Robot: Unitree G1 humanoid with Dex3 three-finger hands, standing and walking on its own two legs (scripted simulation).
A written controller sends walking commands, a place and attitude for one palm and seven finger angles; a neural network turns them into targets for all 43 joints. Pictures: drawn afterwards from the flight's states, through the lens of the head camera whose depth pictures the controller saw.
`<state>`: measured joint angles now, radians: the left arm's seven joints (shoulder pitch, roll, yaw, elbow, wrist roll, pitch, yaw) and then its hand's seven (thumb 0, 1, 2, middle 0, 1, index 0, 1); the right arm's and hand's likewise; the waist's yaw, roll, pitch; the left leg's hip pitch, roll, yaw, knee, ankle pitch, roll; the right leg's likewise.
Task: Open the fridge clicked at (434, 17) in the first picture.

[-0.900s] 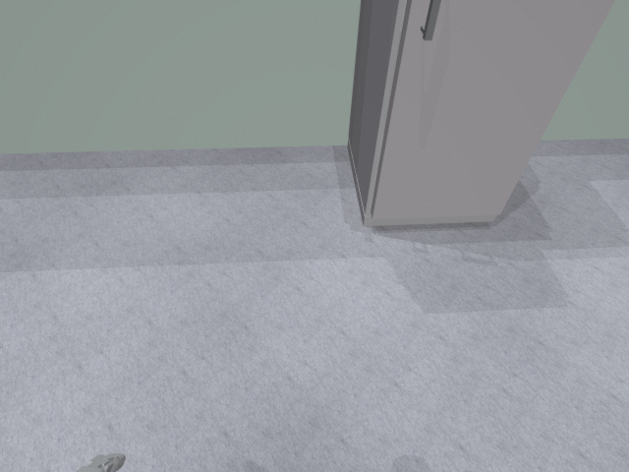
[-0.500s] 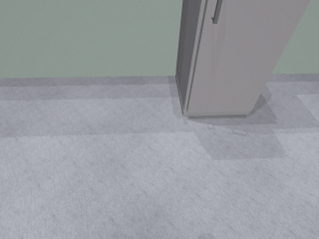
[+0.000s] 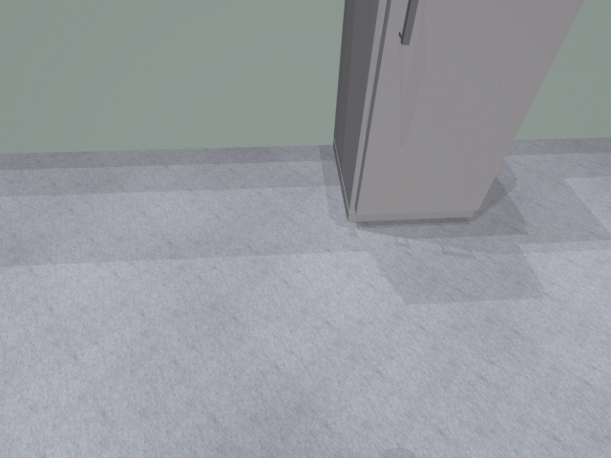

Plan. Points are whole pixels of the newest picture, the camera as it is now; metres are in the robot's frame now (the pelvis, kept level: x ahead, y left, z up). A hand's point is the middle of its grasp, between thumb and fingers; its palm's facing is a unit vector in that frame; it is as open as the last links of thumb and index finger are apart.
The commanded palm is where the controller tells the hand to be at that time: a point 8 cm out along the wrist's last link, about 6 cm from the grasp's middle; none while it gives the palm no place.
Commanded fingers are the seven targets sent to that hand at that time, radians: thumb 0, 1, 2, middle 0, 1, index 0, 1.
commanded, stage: look at it before walking up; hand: left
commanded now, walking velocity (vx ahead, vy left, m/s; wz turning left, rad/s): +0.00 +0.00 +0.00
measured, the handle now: out of the picture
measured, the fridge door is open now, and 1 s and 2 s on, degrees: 0 0 0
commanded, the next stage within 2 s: walk to a spot facing it in 0.54 s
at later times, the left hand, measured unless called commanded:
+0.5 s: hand out of the picture +0.07 +0.24 -0.15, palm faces -0.03 -0.94 -0.33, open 7.4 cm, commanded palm none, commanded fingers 0.00 0.90 0.90 -0.20 -0.30 -0.20 -0.30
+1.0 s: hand out of the picture +0.06 +0.19 -0.18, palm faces -0.13 -0.95 -0.27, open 7.4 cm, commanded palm none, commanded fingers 0.00 0.90 0.90 -0.20 -0.30 -0.20 -0.30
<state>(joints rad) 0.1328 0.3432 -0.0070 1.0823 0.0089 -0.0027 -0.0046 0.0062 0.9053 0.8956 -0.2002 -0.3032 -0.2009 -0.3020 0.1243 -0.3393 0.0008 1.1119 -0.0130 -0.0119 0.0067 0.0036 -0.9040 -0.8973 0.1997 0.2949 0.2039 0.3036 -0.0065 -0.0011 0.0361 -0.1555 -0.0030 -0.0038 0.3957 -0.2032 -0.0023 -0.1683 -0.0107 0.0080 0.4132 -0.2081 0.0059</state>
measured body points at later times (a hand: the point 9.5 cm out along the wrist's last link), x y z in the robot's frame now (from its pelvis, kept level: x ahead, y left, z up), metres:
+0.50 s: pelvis +0.00 +0.00 +0.00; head +0.01 -0.01 +0.45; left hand +0.08 +0.29 -0.13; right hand +0.08 -0.30 -0.13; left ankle +0.01 +0.12 -0.74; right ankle +0.01 -0.12 -0.74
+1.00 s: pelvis -0.02 -0.01 -0.02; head +0.01 -0.03 +0.43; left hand +0.07 +0.24 -0.16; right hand +0.03 -0.28 -0.17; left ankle +0.01 +0.12 -0.74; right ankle +0.00 -0.11 -0.74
